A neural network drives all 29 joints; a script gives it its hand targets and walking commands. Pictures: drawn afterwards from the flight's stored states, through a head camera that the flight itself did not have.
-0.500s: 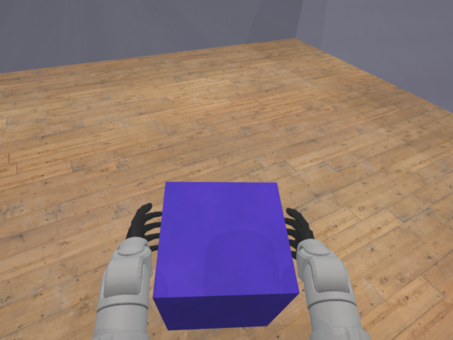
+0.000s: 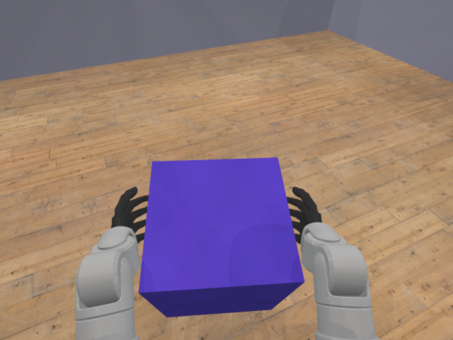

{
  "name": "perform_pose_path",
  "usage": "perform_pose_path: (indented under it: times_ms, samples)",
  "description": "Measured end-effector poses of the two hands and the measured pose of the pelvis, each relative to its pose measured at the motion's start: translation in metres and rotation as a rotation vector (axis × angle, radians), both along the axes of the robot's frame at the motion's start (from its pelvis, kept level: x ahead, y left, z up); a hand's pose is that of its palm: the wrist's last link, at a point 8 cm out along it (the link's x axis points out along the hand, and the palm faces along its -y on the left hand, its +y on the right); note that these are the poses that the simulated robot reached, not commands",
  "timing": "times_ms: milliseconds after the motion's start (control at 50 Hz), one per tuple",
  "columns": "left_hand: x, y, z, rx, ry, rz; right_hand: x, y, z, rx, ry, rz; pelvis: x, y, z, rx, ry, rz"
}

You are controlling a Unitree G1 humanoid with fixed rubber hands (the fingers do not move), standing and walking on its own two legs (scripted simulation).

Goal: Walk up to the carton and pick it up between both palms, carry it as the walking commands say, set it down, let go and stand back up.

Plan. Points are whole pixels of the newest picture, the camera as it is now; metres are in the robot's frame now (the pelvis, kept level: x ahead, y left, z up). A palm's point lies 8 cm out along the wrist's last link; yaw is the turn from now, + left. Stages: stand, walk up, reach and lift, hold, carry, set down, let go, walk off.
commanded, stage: carry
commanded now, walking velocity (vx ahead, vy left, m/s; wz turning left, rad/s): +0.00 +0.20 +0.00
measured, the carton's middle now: (218, 243) +0.30 +0.02 +0.03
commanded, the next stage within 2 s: none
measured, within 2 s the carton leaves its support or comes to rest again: neither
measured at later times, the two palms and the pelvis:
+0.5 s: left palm (63, 264) +0.22 +0.24 +0.11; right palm (272, 276) +0.20 -0.06 +0.10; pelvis -0.03 +0.09 +0.00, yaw -2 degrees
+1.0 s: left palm out of the picture +0.17 +0.40 +0.08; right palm (155, 301) +0.18 +0.10 +0.09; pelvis -0.07 +0.23 +0.00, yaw +0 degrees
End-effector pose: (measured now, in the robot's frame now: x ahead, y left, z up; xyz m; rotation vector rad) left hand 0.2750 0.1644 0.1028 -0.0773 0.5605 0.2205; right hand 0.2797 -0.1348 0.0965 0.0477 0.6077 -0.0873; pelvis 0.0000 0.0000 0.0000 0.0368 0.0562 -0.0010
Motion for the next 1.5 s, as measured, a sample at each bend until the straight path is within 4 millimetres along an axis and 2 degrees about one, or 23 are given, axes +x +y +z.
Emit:
perform_pose_path:
  times_ms: [180,240,320,460,540,620,720,800,860,920,1000,1080,1160,1240,1340,1420,1500]
  samples:
    - [-0.037,0.035,-0.01,-0.018,0.074,0.02,-0.035,0.035,-0.012,0.001,0.074,0.004,-0.005,0.032,-0.006,-0.025,-0.003,0.032]
    - [-0.045,0.051,-0.015,-0.038,0.089,0.015,-0.044,0.051,-0.009,-0.02,0.087,-0.001,-0.007,0.048,-0.007,-0.021,-0.014,0.022]
    - [-0.051,0.066,-0.008,-0.042,0.091,0.004,-0.054,0.066,-0.003,-0.021,0.091,-0.015,-0.015,0.065,-0.001,-0.048,-0.011,-0.005]
    - [-0.052,0.073,0.005,-0.031,0.069,-0.051,-0.072,0.073,0.006,-0.007,0.066,-0.072,-0.03,0.086,0.004,-0.042,0.006,-0.026]
    - [-0.057,0.075,0.008,0.013,0.059,-0.081,-0.085,0.076,-0.001,0.035,0.057,-0.102,-0.039,0.099,0.0,-0.045,-0.004,-0.026]
    - [-0.071,0.09,0.006,0.015,0.099,-0.072,-0.097,0.091,-0.004,0.035,0.096,-0.09,-0.042,0.112,0.006,-0.022,-0.011,-0.016]
    - [-0.081,0.122,0.01,0.01,0.088,-0.043,-0.094,0.121,0.006,0.029,0.085,-0.062,-0.047,0.137,0.009,-0.006,-0.011,-0.008]
    - [-0.084,0.158,0.012,0.001,0.058,-0.015,-0.089,0.158,0.01,0.02,0.055,-0.035,-0.052,0.166,0.007,0.002,-0.004,0.004]
    - [-0.086,0.191,0.004,-0.013,0.05,-0.001,-0.088,0.191,0.005,0.006,0.047,-0.021,-0.055,0.194,-0.001,-0.006,-0.004,0.012]
    - [-0.095,0.218,-0.01,-0.05,0.099,0.023,-0.094,0.217,-0.004,-0.032,0.095,0.006,-0.06,0.213,0.0,-0.017,-0.008,-0.01]
    - [-0.107,0.237,-0.02,-0.066,0.13,0.025,-0.105,0.236,-0.009,-0.049,0.126,0.009,-0.069,0.23,0.001,-0.03,-0.006,0.001]
    - [-0.109,0.246,-0.015,-0.029,0.083,0.009,-0.11,0.246,-0.013,-0.01,0.078,-0.008,-0.08,0.246,-0.008,-0.018,-0.005,-0.002]
    - [-0.115,0.263,-0.009,0.013,0.107,-0.015,-0.124,0.263,-0.019,0.032,0.103,-0.032,-0.086,0.27,-0.003,-0.018,-0.002,0.024]
    - [-0.122,0.288,-0.003,0.012,0.101,-0.029,-0.134,0.288,-0.011,0.029,0.094,-0.045,-0.092,0.299,0.002,-0.01,0.0,0.014]
    - [-0.127,0.332,-0.006,-0.041,0.042,-0.026,-0.137,0.331,0.002,-0.023,0.036,-0.043,-0.102,0.338,-0.005,-0.017,-0.001,0.019]
    - [-0.143,0.361,-0.012,-0.059,0.093,-0.003,-0.147,0.361,0.0,-0.046,0.088,-0.018,-0.108,0.359,0.001,-0.053,-0.002,0.002]
    - [-0.155,0.379,-0.011,-0.051,0.101,0.005,-0.156,0.379,-0.001,-0.038,0.095,-0.008,-0.118,0.376,0.003,-0.051,0.003,0.0]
